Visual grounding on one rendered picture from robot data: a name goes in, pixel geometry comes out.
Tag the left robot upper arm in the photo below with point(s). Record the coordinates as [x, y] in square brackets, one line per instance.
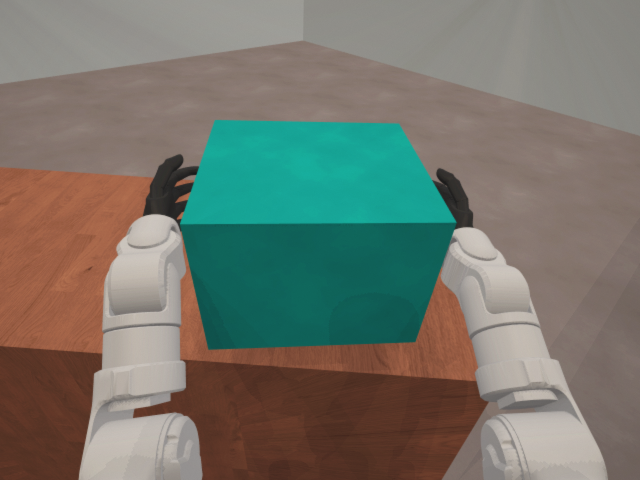
[158, 447]

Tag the right robot hand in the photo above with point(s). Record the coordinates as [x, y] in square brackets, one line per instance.
[455, 198]

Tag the left robot forearm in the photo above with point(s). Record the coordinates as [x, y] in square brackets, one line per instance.
[141, 318]

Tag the right robot upper arm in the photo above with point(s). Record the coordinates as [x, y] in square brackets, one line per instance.
[538, 446]

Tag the pedestal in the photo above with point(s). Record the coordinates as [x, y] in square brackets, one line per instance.
[388, 411]

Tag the left robot hand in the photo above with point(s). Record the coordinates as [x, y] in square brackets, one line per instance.
[163, 195]

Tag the right robot forearm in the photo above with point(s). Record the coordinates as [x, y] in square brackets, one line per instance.
[514, 366]

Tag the carton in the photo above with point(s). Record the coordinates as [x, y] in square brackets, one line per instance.
[313, 234]

